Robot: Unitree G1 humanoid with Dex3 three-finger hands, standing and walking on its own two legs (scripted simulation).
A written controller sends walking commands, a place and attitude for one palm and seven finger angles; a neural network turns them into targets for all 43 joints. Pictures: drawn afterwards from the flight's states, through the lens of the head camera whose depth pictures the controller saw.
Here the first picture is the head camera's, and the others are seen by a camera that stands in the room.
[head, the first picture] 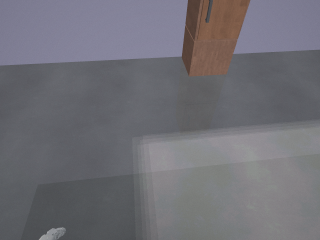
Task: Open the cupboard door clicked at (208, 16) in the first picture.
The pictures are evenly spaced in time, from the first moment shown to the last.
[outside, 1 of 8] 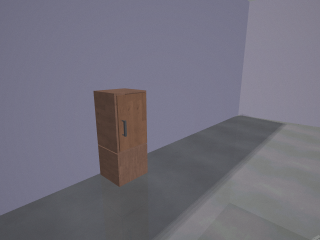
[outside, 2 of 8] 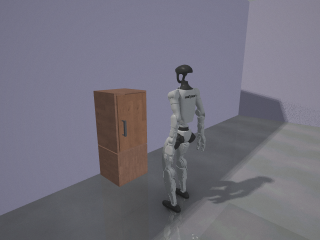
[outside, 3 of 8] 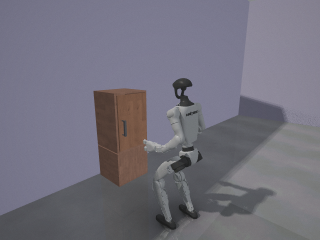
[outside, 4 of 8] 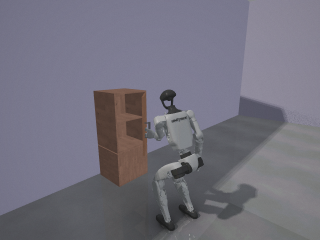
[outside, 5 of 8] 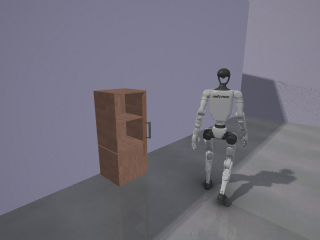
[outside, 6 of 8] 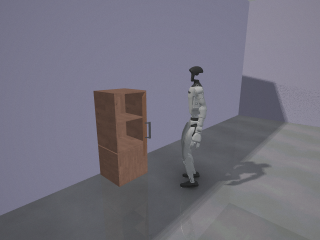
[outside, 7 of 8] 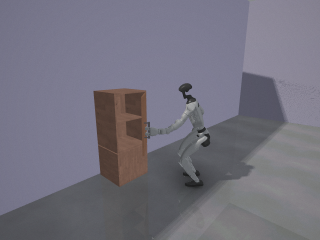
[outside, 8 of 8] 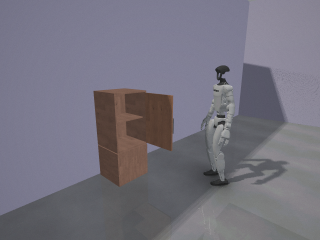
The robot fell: no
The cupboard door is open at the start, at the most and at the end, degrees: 0 91 91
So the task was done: yes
